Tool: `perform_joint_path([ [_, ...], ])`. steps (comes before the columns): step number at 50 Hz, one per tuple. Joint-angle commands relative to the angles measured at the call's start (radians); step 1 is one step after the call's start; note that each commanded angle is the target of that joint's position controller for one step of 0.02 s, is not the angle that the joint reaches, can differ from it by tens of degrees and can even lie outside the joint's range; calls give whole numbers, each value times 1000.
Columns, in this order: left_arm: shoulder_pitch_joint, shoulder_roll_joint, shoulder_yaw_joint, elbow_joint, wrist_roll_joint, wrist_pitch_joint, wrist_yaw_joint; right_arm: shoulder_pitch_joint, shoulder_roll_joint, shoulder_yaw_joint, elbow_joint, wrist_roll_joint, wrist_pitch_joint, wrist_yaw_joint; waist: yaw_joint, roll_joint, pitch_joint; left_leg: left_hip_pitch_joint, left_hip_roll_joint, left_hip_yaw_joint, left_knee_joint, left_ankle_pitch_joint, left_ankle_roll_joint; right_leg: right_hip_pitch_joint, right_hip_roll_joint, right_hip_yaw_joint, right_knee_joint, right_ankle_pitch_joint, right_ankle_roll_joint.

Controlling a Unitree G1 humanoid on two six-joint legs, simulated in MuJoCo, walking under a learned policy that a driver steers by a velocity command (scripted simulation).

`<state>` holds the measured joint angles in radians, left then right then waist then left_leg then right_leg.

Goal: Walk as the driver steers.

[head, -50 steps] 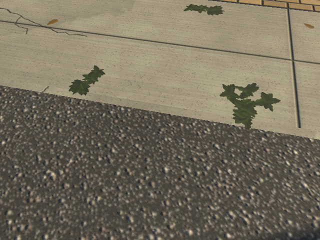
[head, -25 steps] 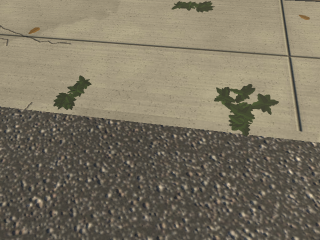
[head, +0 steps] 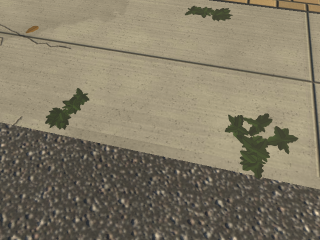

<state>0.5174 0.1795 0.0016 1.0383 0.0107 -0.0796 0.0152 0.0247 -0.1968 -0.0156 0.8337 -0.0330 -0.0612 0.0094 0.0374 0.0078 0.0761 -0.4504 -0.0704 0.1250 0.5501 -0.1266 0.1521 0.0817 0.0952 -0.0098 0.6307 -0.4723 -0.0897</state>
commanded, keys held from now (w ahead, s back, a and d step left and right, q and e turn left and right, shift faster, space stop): w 1.00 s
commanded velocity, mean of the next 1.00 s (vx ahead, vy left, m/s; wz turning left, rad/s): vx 0.50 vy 0.00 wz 0.00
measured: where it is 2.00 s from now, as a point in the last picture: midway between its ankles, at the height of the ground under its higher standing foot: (176, 106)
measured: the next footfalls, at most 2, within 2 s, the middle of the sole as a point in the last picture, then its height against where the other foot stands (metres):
right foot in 0.54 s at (204, 236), level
left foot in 1.10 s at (161, 168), level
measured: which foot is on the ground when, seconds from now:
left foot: down 0.00-0.56, up 0.58-1.00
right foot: up 0.00-0.52, down 0.54-1.00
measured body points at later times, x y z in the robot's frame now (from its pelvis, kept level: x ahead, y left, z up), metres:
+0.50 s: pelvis +0.27 -0.02 +0.02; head +0.30 -0.03 +0.47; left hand +0.48 +0.18 -0.09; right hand +0.16 -0.25 -0.12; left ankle +0.11 +0.05 -0.71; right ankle +0.42 -0.12 -0.70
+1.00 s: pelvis +0.53 -0.04 +0.03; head +0.56 -0.04 +0.47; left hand +0.43 +0.18 -0.12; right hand +0.72 -0.25 -0.10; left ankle +0.70 +0.08 -0.68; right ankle +0.42 -0.11 -0.71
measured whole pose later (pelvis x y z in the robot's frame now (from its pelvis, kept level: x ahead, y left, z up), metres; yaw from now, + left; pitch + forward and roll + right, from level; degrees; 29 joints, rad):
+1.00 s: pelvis +0.53 -0.04 +0.03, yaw +1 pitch +0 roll -1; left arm 0.49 0.16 0.02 1.07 0.02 -0.10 0.00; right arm 0.03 -0.19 -0.02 0.90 -0.02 -0.04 0.03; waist 0.07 0.03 0.05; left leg -0.59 0.07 0.06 0.65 -0.03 0.05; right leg 0.09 0.09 -0.08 0.17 -0.27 -0.08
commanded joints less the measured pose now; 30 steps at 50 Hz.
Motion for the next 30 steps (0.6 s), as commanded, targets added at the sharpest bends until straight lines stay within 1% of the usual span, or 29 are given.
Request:
perform_joint_path([
  [1,49,124,30,-72,0,-7,-7,429,-225,-78,93,16,7,-4,-149,83,-315,738,450,-856,-247,-251,260,-675,-9,82,822,-15,-13],
  [2,-55,153,37,-110,6,-11,-10,296,-176,-65,70,30,5,-1,-98,37,-130,565,420,-704,-324,-360,219,-732,-82,87,765,107,-24],
  [3,-116,154,40,-122,11,-14,-16,238,-120,-53,64,28,-3,4,-79,-6,-47,428,382,-614,-371,-292,187,-700,-110,75,710,162,-27],
  [4,-127,136,41,-119,14,-7,-20,235,-89,-43,77,20,-15,5,-44,-35,-6,336,342,-526,-389,-173,154,-654,-138,77,661,180,-21],
  [5,-106,110,36,-115,24,7,-25,249,-68,-34,96,20,-24,0,-13,-27,-6,266,308,-453,-404,-98,128,-590,-156,76,614,187,-7],
  [6,-94,81,31,-108,26,18,-31,269,-63,-30,113,21,-34,-2,1,-15,-8,235,288,-401,-417,-41,113,-557,-166,68,578,191,4],
  [7,-100,68,29,-111,27,25,-36,297,-72,-31,130,23,-44,-2,6,-6,-6,223,274,-362,-425,19,110,-557,-171,54,551,200,14],
  [8,-122,67,30,-118,28,31,-39,318,-87,-33,143,25,-50,-2,8,4,0,218,263,-327,-435,49,105,-578,-182,42,519,220,23],
  [9,-166,72,31,-134,28,35,-41,336,-101,-35,152,26,-53,-2,5,14,11,221,254,-299,-450,61,100,-614,-195,28,483,257,31],
  [10,-220,79,32,-151,27,38,-43,355,-109,-35,160,26,-53,-1,-5,18,24,231,244,-278,-461,77,92,-655,-206,16,441,300,40],
  [12,-321,87,32,-182,22,41,-44,397,-108,-31,171,29,-49,0,-31,21,37,275,226,-246,-465,147,69,-721,-215,-8,344,383,54],
  [16,-471,74,23,-223,11,38,-47,479,-104,-23,195,28,-46,-5,-81,44,31,364,208,-198,-440,270,23,-728,-189,-47,144,498,66],
  [18,-530,72,20,-238,9,38,-46,515,-104,-19,207,24,-45,-10,-102,53,32,429,217,-193,-422,317,22,-733,-172,-59,75,509,63],
  [21,-601,79,20,-264,10,31,-45,551,-111,-18,225,12,-39,-19,-119,60,39,542,253,-198,-375,398,42,-748,-149,-66,2,455,45],
  [23,-606,89,24,-274,10,24,-43,542,-124,-22,232,6,-37,-26,-102,65,41,592,282,-199,-331,489,48,-719,-134,-66,-41,384,19],
  [24,-571,95,28,-266,10,19,-41,520,-130,-23,232,6,-36,-29,-76,69,28,591,285,-185,-286,596,38,-652,-114,-74,-71,341,1],
  [25,-497,107,36,-243,11,13,-34,501,-140,-25,231,6,-36,-31,-40,77,-8,582,281,-173,-206,733,25,-542,-81,-85,-95,303,-18],
  [26,-355,124,48,-195,13,5,-26,483,-147,-27,232,10,-33,-29,20,67,-77,560,260,-152,-55,801,10,-379,-49,-97,-152,318,-42],
  [27,-175,165,67,-137,29,-5,-15,467,-141,-23,222,17,-34,-27,91,44,-174,420,225,-125,150,664,-9,-124,-98,-43,-172,343,-78],
  [28,-15,267,94,-115,56,-11,-3,491,-74,-5,179,41,-37,-21,118,-98,-322,138,138,-69,493,239,-42,173,-378,296,-185,243,-157],
  [29,-18,280,104,-105,32,5,-16,572,-69,-15,194,56,-37,-15,77,-235,-417,-102,-19,-105,772,-391,-60,285,-536,702,-322,239,-274],
  [30,-125,226,93,-115,4,12,-24,487,-135,-33,182,29,-32,-19,40,-91,-256,-191,58,-182,805,-315,-47,155,-480,586,-352,189,-239],
])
